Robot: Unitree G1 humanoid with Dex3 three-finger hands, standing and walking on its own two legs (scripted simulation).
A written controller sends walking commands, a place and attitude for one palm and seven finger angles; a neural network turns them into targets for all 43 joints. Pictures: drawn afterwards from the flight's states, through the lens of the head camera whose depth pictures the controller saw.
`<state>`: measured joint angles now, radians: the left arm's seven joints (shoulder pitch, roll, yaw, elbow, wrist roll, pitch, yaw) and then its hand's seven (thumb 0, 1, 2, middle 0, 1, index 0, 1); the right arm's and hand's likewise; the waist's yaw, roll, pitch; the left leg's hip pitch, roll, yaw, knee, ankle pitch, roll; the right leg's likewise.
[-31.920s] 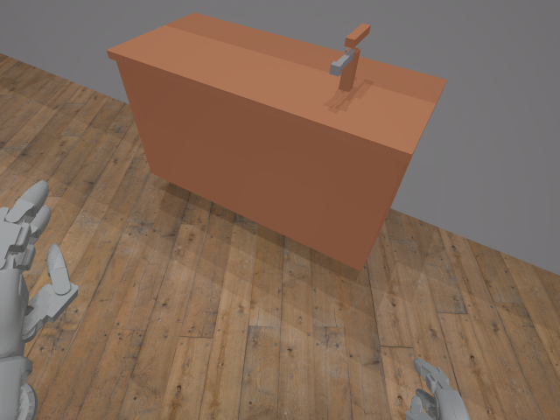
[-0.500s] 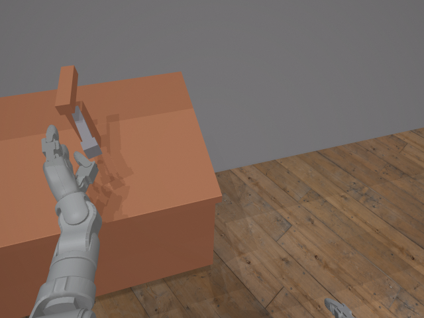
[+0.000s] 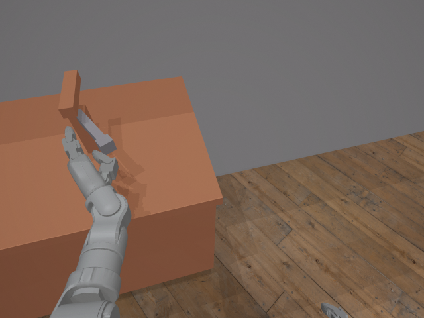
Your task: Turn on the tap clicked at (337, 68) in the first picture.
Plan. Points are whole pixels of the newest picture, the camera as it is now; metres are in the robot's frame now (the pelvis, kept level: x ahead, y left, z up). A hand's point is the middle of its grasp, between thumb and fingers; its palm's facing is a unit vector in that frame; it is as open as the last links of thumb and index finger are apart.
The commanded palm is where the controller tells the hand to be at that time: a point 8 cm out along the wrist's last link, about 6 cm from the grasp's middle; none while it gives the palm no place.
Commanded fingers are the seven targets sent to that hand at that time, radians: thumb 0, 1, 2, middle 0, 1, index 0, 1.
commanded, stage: push the lever round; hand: left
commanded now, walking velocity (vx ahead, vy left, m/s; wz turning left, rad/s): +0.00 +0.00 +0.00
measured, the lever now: (106, 144) +0.44 +0.24 +0.07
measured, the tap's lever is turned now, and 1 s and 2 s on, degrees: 28 57 83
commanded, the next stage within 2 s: lift the hand up off the lever in 1.60 s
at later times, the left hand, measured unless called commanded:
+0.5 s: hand (132, 153) +0.42 +0.18 +0.07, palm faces +0.73 -0.67 -0.09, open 7.6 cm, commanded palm +0.37 +0.20 +0.07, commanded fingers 0.00 0.90 0.90 -0.15 -0.15 -0.15 -0.15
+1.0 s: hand (145, 141) +0.46 +0.16 +0.06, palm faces +0.78 -0.61 -0.12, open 7.7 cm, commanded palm +0.41 +0.18 +0.07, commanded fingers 0.00 0.90 0.90 -0.15 -0.15 -0.15 -0.15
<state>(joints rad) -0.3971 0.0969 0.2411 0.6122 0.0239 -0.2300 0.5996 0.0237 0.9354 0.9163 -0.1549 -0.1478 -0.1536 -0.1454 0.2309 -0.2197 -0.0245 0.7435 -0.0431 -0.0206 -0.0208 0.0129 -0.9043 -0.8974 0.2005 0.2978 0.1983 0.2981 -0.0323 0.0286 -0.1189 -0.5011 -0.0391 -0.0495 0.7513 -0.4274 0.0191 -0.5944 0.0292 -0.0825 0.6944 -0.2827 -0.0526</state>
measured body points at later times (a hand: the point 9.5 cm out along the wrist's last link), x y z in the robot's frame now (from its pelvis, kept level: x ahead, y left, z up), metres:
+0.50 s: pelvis -0.01 -0.01 +0.00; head +0.03 -0.01 +0.44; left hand +0.38 +0.21 +0.08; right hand +0.09 -0.25 -0.13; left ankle -0.04 +0.10 -0.71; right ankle +0.03 -0.09 -0.71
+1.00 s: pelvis -0.01 -0.01 -0.01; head +0.05 -0.01 +0.43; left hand +0.41 +0.19 +0.07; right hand +0.06 -0.27 -0.14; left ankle -0.04 +0.10 -0.71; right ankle +0.03 -0.09 -0.71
